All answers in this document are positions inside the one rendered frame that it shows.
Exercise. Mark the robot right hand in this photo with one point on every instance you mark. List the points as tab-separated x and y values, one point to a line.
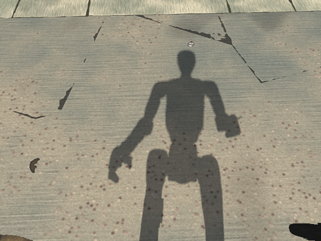
306	230

